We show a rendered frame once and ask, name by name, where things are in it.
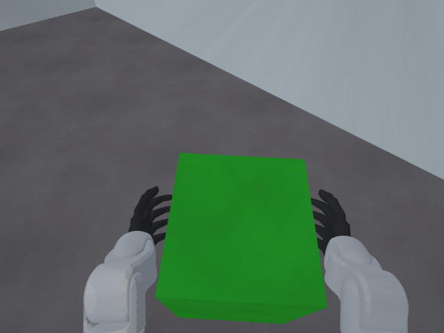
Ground left robot forearm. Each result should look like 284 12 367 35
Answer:
83 231 157 333

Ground robot right hand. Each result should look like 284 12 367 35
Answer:
311 189 351 256

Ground carton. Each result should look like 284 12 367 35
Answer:
155 153 327 324

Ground robot left hand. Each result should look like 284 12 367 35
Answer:
128 186 172 245

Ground right robot forearm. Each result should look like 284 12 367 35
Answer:
324 236 409 333

